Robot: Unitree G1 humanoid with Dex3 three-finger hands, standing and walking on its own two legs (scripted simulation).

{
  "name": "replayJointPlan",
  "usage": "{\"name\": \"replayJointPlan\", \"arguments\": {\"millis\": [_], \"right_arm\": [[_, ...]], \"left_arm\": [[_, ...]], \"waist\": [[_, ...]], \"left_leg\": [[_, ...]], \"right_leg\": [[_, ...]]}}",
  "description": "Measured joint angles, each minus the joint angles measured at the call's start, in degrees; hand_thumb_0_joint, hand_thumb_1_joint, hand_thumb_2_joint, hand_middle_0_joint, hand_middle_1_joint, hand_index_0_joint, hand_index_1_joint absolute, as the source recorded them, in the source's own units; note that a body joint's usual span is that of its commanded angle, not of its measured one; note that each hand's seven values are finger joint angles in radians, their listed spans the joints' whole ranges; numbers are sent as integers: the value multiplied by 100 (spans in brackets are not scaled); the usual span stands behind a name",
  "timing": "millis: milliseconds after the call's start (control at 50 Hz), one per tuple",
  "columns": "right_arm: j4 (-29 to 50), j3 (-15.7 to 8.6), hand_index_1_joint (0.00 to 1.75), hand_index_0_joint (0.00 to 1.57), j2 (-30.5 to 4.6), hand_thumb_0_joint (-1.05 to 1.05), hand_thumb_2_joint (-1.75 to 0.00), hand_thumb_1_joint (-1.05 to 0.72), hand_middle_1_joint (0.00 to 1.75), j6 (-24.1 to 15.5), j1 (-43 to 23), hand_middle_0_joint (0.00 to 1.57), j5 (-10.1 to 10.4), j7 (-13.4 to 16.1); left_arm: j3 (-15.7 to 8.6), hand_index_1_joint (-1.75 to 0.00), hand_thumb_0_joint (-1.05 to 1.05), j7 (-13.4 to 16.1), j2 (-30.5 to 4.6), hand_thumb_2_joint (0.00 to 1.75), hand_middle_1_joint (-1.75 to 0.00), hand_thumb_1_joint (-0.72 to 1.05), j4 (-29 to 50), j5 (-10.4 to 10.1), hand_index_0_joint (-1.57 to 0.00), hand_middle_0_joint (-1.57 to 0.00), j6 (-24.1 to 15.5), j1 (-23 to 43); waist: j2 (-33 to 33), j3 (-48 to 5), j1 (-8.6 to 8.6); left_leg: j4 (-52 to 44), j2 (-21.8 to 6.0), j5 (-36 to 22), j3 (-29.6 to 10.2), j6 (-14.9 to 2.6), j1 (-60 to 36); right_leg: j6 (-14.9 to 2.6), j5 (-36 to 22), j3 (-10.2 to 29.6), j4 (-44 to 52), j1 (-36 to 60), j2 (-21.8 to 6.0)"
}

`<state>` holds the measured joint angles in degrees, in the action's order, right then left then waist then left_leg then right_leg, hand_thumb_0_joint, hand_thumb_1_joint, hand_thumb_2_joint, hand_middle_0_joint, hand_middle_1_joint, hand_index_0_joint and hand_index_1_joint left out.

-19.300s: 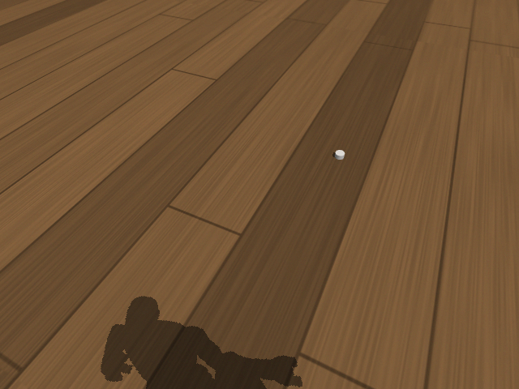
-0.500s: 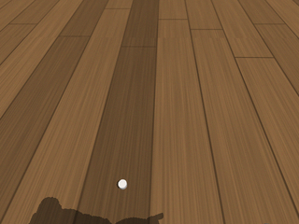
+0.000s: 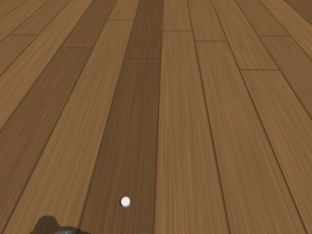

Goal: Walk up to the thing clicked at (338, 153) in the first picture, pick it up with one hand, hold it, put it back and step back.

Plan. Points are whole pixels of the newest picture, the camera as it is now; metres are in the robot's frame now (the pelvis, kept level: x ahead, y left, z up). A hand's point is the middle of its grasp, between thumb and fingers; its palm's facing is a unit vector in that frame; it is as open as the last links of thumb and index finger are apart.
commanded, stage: walk up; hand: left
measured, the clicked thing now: (125, 202) +0.45 +0.23 -0.77
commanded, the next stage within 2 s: stand in 0.54 s
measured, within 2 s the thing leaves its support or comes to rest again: neither
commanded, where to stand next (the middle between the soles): +0.05 +0.00 m, yaw -1 degrees
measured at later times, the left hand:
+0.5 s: hand out of the picture +0.08 +0.26 -0.16, palm faces +0.00 -0.94 -0.33, open 7.4 cm
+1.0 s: hand out of the picture +0.09 +0.26 -0.15, palm faces -0.03 -0.94 -0.34, open 7.4 cm
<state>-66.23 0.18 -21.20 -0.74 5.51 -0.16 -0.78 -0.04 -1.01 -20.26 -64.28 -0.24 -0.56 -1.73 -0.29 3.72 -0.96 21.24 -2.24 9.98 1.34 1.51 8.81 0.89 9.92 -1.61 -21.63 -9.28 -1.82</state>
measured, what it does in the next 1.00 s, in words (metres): stands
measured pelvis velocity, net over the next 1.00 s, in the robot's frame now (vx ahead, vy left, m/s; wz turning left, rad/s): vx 0.02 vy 0.01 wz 0.01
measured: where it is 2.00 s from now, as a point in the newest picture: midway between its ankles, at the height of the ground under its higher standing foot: outside the picture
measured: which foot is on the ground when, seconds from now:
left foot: down 0.00-1.00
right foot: down 0.00-1.00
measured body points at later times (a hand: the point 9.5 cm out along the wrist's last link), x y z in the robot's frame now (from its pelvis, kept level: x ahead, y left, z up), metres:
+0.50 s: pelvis +0.01 +0.01 +0.00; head +0.02 +0.01 +0.45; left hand +0.08 +0.31 -0.13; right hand +0.09 -0.29 -0.13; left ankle +0.02 +0.14 -0.75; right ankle +0.02 -0.13 -0.75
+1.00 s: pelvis +0.02 +0.01 +0.00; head +0.03 +0.01 +0.45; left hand +0.10 +0.31 -0.13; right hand +0.09 -0.30 -0.13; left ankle +0.02 +0.14 -0.75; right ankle +0.02 -0.13 -0.75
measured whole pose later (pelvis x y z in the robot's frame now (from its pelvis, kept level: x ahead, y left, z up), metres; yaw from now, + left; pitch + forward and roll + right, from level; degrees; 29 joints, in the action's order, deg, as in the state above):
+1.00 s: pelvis +0.02 +0.01 +0.00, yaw +0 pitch -2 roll +0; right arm -65.8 -0.1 -20.4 -0.4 5.3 -0.7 -0.7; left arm 0.1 -0.6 -20.5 -65.2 0.5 -0.9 -5.6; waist 0.0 3.0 -0.4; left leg 18.3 -1.6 9.8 1.1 1.1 6.6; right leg 1.6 9.6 -2.0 -18.1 -6.6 -2.4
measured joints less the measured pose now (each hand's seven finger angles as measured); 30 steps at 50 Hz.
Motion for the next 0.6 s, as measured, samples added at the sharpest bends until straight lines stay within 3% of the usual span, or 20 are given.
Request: {"name": "replayJointPlan", "arguments": {"millis": [600], "right_arm": [[-19,-40,30,20,140,0,-90,-91,30,18,-141,20,-52,9]], "left_arm": [[-50,-30,1,17,19,90,-30,91,-281,73,-20,-20,-1,-345]], "waist": [[22,-91,119]], "left_leg": [[-293,66,-84,-8,-47,-166]], "right_leg": [[71,-111,-20,356,209,-59]]}}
